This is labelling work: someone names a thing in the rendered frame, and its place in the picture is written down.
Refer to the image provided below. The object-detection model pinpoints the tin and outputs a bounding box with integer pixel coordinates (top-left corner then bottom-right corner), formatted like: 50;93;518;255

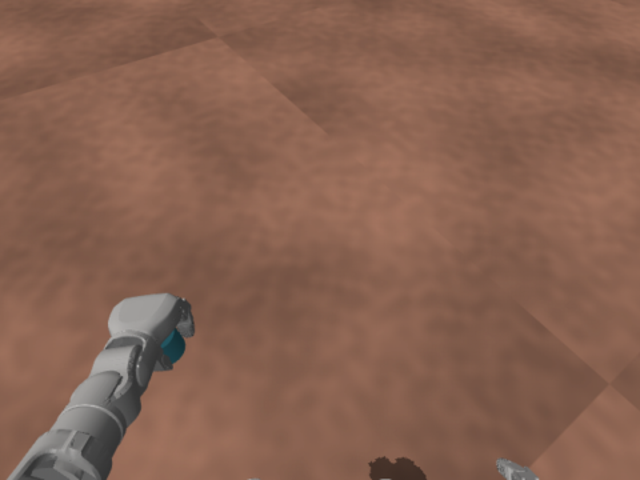
160;328;185;364

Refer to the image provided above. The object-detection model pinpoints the left robot arm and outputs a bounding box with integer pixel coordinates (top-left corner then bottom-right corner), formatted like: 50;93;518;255
7;331;159;480

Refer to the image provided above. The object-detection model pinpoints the right robot hand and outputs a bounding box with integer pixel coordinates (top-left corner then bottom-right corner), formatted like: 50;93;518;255
496;458;539;480

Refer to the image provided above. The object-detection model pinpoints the left robot hand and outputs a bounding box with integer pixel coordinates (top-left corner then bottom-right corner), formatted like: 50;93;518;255
108;293;195;372

